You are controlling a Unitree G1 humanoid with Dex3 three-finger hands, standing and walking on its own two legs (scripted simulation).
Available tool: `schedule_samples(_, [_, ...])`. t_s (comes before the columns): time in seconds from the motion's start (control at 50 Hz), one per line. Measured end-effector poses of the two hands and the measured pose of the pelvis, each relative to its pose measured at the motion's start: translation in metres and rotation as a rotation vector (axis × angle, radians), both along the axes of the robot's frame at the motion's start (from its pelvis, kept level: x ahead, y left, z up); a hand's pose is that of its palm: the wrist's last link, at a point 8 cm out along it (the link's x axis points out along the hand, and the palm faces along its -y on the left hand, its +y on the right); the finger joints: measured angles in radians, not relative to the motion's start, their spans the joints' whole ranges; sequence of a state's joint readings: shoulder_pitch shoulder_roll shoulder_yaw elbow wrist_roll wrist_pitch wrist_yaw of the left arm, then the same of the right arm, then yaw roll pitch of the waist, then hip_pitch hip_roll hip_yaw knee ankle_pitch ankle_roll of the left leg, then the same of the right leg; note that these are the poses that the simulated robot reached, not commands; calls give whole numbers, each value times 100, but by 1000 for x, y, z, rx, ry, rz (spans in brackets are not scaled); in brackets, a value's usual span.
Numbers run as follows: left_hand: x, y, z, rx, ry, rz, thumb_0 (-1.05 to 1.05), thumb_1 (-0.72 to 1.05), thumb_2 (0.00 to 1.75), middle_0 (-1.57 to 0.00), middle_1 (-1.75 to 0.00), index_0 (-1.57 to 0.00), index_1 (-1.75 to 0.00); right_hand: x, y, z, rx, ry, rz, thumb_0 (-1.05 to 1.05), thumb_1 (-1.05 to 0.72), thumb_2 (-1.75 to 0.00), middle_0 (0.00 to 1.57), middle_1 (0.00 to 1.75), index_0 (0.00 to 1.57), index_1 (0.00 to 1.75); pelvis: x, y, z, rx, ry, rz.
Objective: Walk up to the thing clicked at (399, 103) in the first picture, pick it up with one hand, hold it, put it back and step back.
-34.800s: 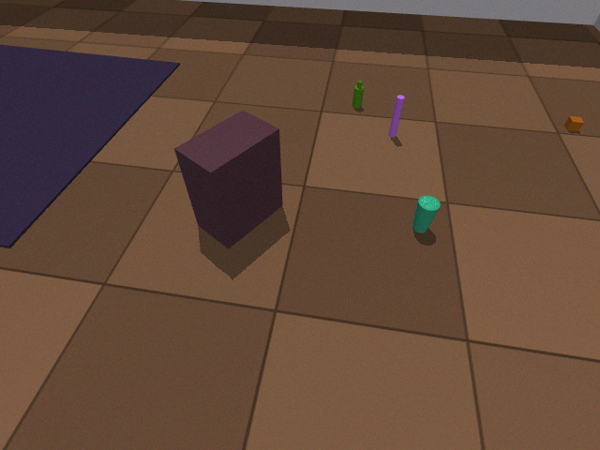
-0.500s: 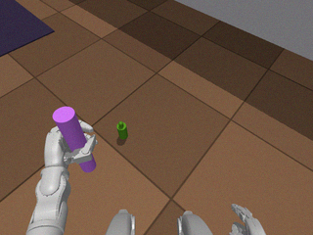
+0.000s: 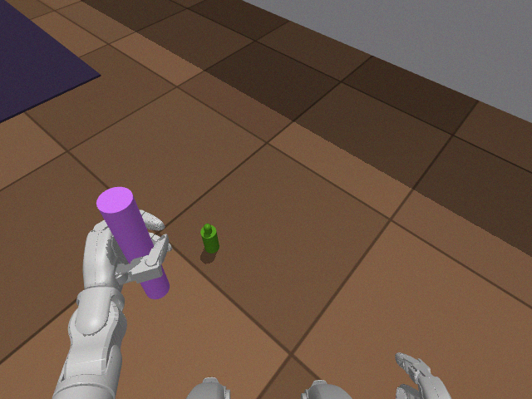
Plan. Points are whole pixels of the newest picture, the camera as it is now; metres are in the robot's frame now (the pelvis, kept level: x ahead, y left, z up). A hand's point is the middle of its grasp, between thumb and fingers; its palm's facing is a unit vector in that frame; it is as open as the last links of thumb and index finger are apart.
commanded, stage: lift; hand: left
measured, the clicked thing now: (140, 252) +0.33 +0.19 +0.02
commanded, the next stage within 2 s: hold in 0.02 s
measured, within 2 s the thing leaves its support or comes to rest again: neither
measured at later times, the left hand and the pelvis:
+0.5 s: hand (148, 239) +0.34 +0.17 +0.05, palm faces +0.11 -0.99 -0.03, open 5.3 cm; pelvis +0.01 +0.00 +0.01, yaw +0 degrees
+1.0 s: hand (145, 244) +0.32 +0.17 +0.06, palm faces +0.11 -0.99 -0.03, open 5.3 cm; pelvis +0.01 +0.00 +0.02, yaw +0 degrees
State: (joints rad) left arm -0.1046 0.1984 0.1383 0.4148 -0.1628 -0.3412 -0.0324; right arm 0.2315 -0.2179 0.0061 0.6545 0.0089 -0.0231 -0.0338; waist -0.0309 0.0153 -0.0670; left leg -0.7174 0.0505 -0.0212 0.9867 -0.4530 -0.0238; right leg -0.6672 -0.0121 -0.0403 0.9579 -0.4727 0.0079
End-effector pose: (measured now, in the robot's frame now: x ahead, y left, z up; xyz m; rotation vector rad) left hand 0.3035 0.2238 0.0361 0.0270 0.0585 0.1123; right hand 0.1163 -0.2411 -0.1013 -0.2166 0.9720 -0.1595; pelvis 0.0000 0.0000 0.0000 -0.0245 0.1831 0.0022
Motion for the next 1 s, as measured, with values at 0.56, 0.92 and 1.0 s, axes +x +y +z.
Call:
schedule_samples(0.56, [7, -3, 19, -1, -8, -6, 4, 20, 110, -104, -111, -99, -113, 12, 3, 17, 17, -10, 3, 0, -91, -90, 20, 30, 20, 30, 11, 2, 16, 4, -51, -4])
schedule_samples(0.92, [-3, -3, 24, -6, -8, 0, 4, 20, 110, -104, -111, -99, -113, 11, 6, 26, 18, -30, 6, 1, -90, -90, 20, 30, 20, 30, 7, 4, 22, 6, -83, -5])
schedule_samples(1.0, [-6, -3, 27, 3, -17, -6, 4, 20, 110, -104, -111, -99, -113, 10, 7, 26, 20, -35, 11, 1, -90, -90, 20, 30, 20, 30, 5, 5, 23, 7, -89, -4])
